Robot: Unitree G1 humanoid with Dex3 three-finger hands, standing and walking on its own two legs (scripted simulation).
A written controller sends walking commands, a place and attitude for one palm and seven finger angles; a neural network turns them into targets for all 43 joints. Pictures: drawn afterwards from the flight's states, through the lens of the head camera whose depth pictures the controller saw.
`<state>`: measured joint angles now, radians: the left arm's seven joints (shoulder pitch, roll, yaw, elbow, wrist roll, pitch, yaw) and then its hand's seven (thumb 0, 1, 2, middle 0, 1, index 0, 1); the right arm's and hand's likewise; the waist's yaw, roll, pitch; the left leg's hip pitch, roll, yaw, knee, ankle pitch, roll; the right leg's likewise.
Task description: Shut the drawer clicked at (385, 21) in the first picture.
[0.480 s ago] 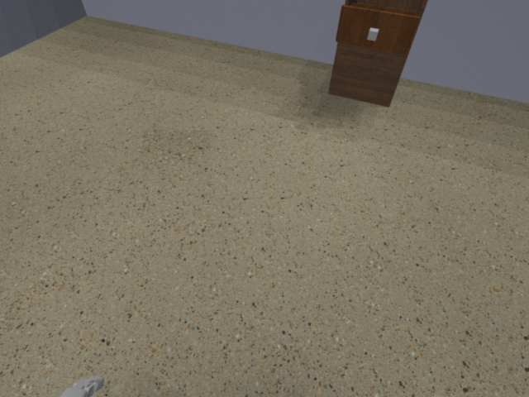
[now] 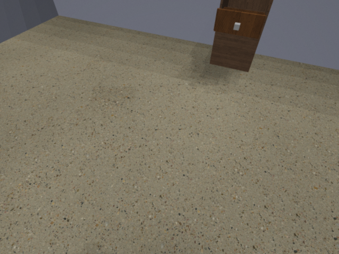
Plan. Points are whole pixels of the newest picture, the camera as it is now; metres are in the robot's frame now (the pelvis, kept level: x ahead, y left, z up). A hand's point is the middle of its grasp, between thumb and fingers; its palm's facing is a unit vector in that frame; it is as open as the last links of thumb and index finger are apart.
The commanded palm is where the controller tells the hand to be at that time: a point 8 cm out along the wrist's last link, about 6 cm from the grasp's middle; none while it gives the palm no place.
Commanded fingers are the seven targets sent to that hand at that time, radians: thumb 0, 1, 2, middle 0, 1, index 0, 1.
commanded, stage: stand and wait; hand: left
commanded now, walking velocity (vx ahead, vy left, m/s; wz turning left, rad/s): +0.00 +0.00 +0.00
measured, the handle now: (237, 25) +1.83 -0.46 -0.20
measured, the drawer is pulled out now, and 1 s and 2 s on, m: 0.27 0.27 0.27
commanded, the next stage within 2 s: look at it before walking up in 0.36 s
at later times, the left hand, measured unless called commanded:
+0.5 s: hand out of the picture +0.07 +0.23 -0.15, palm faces -0.04 -0.94 -0.33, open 7.4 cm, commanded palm none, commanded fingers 0.00 0.90 0.90 -0.20 -0.30 -0.20 -0.30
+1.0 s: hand out of the picture +0.05 +0.24 -0.15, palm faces -0.03 -0.94 -0.33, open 7.4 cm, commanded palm none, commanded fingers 0.00 0.90 0.90 -0.20 -0.30 -0.20 -0.30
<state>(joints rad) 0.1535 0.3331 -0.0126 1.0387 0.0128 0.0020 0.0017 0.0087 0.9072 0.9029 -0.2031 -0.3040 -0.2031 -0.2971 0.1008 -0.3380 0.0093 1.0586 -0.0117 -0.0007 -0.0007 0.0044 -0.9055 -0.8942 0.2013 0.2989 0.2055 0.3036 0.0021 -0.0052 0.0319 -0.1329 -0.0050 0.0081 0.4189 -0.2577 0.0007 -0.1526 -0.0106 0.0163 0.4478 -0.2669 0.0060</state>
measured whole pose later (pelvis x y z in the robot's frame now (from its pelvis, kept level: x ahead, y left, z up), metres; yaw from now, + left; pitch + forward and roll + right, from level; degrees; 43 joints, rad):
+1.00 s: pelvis -0.02 -0.01 +0.00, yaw +0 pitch -2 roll +0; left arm 0.16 0.33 -0.01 1.09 0.01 -0.01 0.00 0.01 0.91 0.90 -0.20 -0.30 -0.20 -0.30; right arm 0.12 -0.33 0.01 1.12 -0.01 -0.01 0.00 0.00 -0.91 -0.89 0.20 0.30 0.20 0.30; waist 0.00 -0.01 0.03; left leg -0.12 0.01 0.01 0.37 -0.20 -0.01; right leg -0.14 0.00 0.02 0.39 -0.21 0.00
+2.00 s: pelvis +0.22 +0.01 -0.02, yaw -19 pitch -2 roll -1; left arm 0.38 0.21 0.07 1.10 0.03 -0.03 0.00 0.01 0.91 0.90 -0.20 -0.30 -0.20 -0.30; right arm 0.11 -0.13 -0.02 0.95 -0.03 -0.08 0.00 0.00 -0.91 -0.89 0.20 0.30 0.20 0.30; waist 0.04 -0.05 0.06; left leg -0.38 0.07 0.15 0.65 -0.25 0.04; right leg -0.32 0.01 0.03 1.21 -0.43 -0.04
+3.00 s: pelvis +0.60 -0.11 +0.00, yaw -28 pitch -2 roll -2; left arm 0.34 0.19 0.06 1.14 0.03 -0.02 -0.02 0.01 0.92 0.90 -0.20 -0.30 -0.20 -0.30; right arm 0.19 -0.16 -0.03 1.02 -0.02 -0.08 -0.01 0.00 -0.92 -0.89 0.19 0.30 0.20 0.30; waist 0.02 -0.05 0.05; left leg -0.26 0.07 0.20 0.53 -0.24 0.06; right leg -0.42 -0.08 -0.05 1.20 -0.32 -0.01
